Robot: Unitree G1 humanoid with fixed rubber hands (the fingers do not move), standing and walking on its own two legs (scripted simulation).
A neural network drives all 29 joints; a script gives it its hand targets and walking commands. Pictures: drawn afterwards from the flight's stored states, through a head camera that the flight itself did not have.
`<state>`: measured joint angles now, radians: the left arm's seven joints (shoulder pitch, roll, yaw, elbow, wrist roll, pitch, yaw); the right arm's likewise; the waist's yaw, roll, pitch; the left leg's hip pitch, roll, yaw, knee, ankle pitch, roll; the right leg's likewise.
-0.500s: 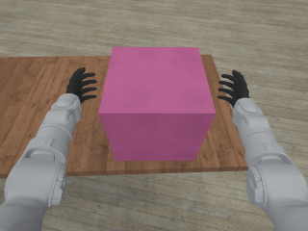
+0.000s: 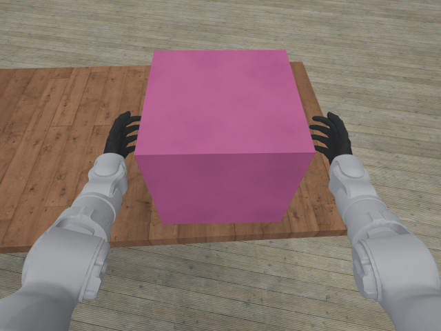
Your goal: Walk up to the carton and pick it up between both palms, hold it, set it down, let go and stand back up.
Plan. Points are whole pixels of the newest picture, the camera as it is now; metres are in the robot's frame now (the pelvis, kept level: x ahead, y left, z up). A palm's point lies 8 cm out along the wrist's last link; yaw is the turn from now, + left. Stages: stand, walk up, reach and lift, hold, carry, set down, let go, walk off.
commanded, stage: reach and lift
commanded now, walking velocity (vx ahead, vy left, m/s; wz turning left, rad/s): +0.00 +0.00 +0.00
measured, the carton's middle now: (221, 141) +0.47 +0.00 +0.03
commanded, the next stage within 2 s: none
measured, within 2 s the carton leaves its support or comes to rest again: leaves its support in 1.76 s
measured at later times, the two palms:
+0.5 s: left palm (130, 154) +0.42 +0.18 +0.05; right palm (333, 152) +0.42 -0.21 +0.06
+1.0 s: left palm (132, 154) +0.42 +0.18 +0.05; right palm (317, 152) +0.43 -0.19 +0.05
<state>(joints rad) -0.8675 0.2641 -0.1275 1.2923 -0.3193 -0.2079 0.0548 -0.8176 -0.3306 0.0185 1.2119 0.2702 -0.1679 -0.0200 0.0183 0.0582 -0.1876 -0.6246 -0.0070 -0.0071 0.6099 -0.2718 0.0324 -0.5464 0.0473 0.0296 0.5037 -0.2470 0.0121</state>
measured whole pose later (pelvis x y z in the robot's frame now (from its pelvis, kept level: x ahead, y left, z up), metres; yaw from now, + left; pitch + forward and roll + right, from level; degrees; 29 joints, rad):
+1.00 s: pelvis -0.01 +0.00 -0.01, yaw +0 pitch +19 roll -3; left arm -0.92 0.17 -0.02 1.33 -0.27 -0.25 0.10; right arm -0.89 -0.25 -0.04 1.26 0.28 -0.18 -0.02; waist 0.02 0.04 -0.21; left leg -0.70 -0.01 -0.01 0.65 -0.28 0.03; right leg -0.63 0.05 0.03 0.55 -0.25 0.02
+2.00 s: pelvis -0.01 +0.00 +0.00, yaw +0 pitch +20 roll -2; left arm -0.92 0.14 0.12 1.42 -0.09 -0.44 0.10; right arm -0.86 -0.17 -0.31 1.26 0.02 -0.32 -0.02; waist 0.02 0.03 -0.23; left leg -0.70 -0.01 -0.01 0.57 -0.22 0.03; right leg -0.63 0.05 0.03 0.47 -0.20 0.01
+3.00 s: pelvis -0.05 -0.01 +0.01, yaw +0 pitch +15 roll -2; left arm -0.85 0.18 0.03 1.04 -0.21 0.08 0.13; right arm -0.83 -0.16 -0.24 0.99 0.04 0.11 -0.07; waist 0.02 -0.01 -0.32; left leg -0.62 -0.01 -0.01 0.48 -0.12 0.02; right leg -0.56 0.04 0.03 0.42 -0.12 0.00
